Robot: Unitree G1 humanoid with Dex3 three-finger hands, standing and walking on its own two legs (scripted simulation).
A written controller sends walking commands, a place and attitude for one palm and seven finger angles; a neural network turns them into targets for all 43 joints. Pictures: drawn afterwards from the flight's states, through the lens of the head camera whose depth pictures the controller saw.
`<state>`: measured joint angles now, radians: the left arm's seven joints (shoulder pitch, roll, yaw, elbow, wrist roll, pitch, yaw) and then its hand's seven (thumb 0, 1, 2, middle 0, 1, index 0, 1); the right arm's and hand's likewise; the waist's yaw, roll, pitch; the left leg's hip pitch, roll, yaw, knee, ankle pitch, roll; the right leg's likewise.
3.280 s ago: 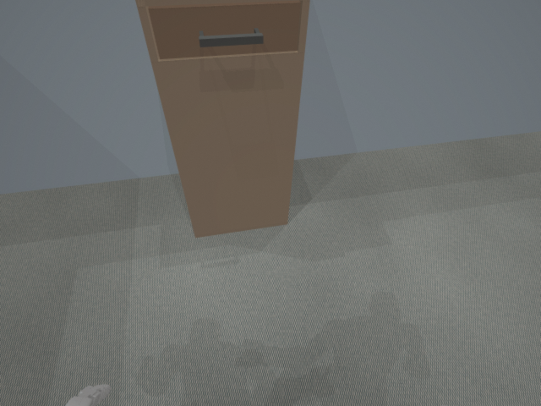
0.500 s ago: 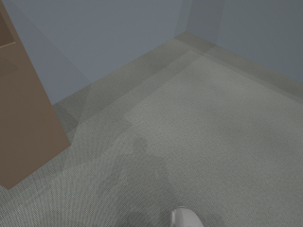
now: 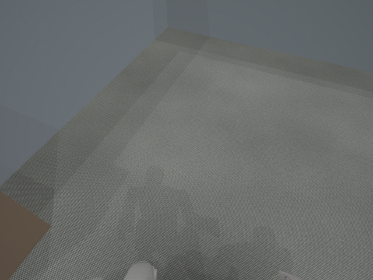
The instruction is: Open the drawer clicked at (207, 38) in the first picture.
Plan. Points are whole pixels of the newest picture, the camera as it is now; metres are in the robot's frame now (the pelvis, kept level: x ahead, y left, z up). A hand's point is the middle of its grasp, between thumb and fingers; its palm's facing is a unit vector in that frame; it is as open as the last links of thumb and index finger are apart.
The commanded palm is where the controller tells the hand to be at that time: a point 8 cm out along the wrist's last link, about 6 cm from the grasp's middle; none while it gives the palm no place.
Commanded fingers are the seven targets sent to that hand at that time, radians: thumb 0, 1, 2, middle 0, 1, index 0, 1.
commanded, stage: walk to a spot facing it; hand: left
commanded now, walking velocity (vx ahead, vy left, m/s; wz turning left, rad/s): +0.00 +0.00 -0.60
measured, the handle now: out of the picture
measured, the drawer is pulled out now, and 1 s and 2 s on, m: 0.00 0.00 0.00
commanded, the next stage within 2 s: turn to face it in 0.76 s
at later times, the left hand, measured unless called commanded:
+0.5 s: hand (89, 273) +0.15 +0.26 -0.17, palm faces -0.24 -0.95 -0.19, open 7.4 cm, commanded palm none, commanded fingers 0.00 0.90 0.90 -0.20 -0.30 -0.20 -0.30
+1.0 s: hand (160, 226) +0.27 +0.09 -0.14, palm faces -0.56 -0.78 -0.27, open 7.4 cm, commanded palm none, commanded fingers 0.00 0.90 0.90 -0.20 -0.30 -0.20 -0.30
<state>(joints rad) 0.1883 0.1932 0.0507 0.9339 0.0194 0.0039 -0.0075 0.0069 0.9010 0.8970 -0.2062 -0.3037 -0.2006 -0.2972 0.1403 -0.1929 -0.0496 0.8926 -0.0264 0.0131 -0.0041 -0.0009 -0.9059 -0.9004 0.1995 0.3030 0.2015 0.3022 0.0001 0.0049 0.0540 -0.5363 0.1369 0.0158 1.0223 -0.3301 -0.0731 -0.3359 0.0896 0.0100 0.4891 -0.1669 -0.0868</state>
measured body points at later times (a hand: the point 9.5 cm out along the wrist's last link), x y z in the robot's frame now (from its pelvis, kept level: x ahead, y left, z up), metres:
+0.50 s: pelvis +0.05 +0.07 +0.01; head +0.09 +0.09 +0.45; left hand +0.17 +0.31 -0.16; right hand +0.03 -0.18 -0.12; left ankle +0.05 +0.15 -0.73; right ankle +0.00 -0.09 -0.64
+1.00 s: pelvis +0.06 +0.00 +0.01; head +0.06 -0.03 +0.45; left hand +0.29 +0.13 -0.12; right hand -0.04 -0.23 -0.15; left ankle +0.17 +0.15 -0.65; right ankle +0.03 -0.06 -0.73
